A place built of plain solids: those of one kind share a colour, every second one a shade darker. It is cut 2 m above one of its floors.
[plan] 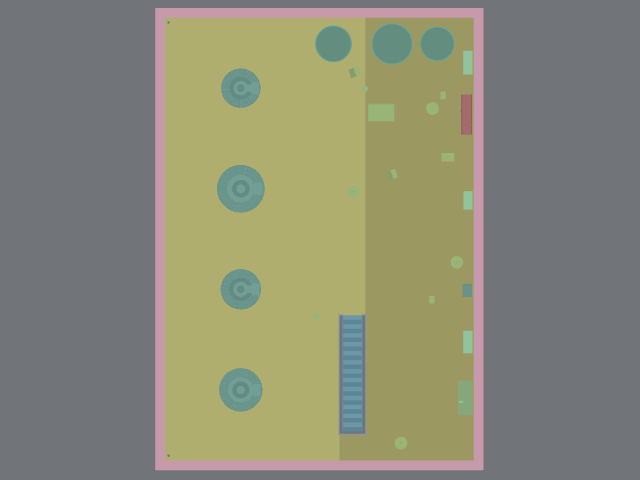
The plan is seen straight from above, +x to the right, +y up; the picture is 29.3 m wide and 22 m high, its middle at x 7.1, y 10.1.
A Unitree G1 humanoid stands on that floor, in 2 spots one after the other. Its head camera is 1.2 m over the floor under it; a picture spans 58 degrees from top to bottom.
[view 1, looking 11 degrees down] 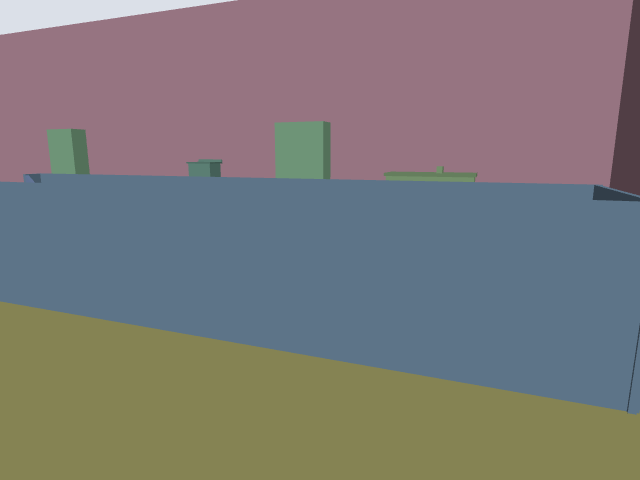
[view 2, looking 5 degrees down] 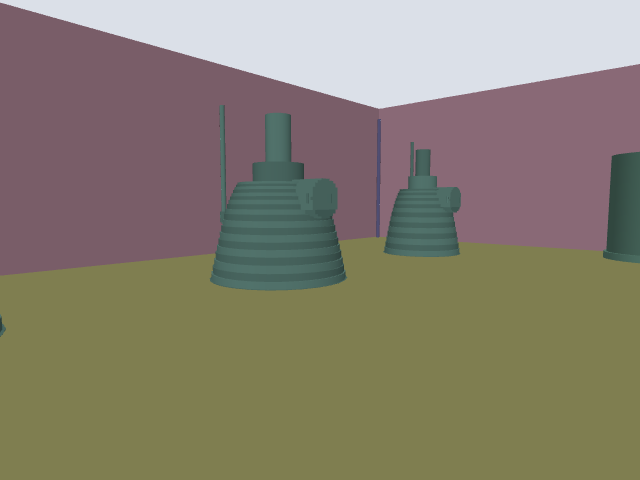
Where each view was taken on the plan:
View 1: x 5.67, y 1.90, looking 21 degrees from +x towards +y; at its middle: well_rail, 2.48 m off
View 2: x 8.59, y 7.75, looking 132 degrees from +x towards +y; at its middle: still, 6.29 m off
